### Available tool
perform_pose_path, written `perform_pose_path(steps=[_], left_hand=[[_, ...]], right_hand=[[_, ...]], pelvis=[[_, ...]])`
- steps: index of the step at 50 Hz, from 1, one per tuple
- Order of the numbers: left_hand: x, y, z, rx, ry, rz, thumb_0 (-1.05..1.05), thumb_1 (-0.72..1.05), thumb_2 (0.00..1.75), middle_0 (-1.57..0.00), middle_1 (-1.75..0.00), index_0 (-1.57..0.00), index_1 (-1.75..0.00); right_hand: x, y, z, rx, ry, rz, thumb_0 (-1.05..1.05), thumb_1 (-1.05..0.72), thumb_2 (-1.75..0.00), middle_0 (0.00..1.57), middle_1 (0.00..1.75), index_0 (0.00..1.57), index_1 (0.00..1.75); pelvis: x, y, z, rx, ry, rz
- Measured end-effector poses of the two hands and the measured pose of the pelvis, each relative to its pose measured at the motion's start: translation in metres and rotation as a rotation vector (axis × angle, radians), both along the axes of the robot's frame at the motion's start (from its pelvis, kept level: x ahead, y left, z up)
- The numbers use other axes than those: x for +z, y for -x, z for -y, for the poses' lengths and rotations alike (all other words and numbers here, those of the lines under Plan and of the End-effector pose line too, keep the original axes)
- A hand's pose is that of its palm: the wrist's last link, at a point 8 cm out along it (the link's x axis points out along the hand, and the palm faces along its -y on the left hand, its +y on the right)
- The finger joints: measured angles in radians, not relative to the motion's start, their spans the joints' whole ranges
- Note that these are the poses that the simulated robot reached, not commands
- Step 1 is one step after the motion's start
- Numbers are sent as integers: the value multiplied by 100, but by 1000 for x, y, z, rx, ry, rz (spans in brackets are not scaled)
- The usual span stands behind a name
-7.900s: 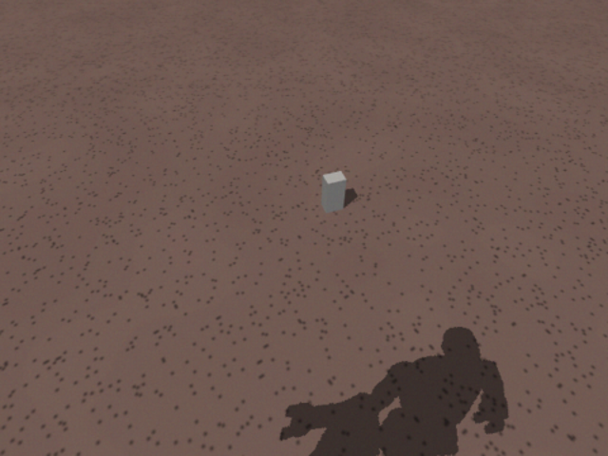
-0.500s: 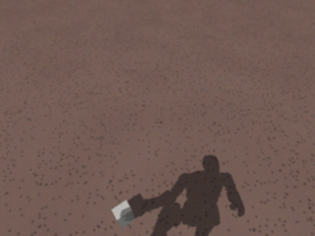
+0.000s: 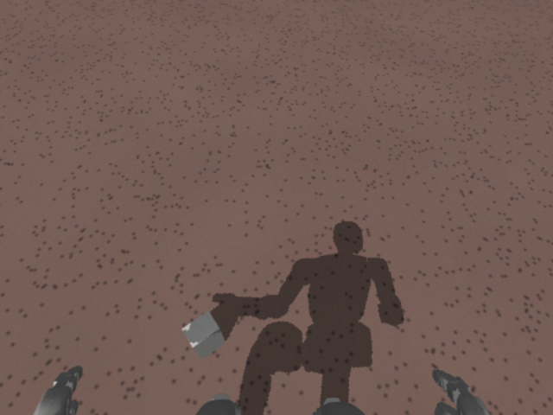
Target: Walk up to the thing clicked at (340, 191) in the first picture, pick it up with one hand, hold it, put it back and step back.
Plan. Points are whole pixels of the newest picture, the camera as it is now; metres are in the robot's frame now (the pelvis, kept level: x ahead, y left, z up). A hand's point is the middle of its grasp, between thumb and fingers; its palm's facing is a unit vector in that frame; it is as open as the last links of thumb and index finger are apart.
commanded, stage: go down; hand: left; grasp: from the side
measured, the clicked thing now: (205, 336) +0.38 +0.20 -0.63
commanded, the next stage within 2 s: none
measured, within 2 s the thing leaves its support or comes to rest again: neither
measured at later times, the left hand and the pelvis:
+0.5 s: hand out of the picture +0.14 +0.29 -0.16, palm faces +0.10 -0.94 -0.31, open 17.4 cm; pelvis -0.01 +0.00 -0.04, yaw +0 degrees
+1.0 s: hand (91, 369) +0.24 +0.35 -0.24, palm faces +0.17 -0.96 -0.22, open 17.3 cm; pelvis -0.06 +0.00 -0.18, yaw -2 degrees
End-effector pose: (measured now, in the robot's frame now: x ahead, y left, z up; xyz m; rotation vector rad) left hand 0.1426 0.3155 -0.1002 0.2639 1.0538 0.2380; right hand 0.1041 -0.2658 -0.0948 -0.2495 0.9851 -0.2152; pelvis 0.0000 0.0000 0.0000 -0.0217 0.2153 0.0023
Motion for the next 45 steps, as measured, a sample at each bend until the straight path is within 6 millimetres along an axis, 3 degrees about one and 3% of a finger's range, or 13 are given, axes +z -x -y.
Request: perform_pose_path(steps=[6,14,27,33,45], left_hand=[[-6,6,-1,0,1,22,0,-45,6,-11,-13,-11,-13],[-10,11,-7,21,-5,24,-1,-56,2,-13,-11,-12,-11],[-26,20,-16,18,11,65,-1,-59,1,-13,-11,-13,-10],[-50,6,-35,33,9,161,-1,-59,1,-13,-9,-12,-9],[-109,-64,-65,-59,54,455,-1,-54,4,-10,-8,-9,-9]], right_hand=[[-3,-26,-9,34,16,84,1,-91,-89,20,30,20,30],[1,-51,-21,82,29,195,1,-91,-89,20,30,20,30],[-23,-41,-23,108,42,213,1,-93,-90,20,30,20,30],[-53,-31,-16,136,59,189,1,-94,-90,20,30,20,30],[-150,-8,4,154,101,74,1,-93,-90,20,30,20,30]], pelvis=[[-13,1,-3,3,9,-23],[-23,2,-4,11,21,-40],[-48,14,-3,11,27,-95],[-77,25,-1,8,25,-156],[-161,49,3,-12,31,-286]])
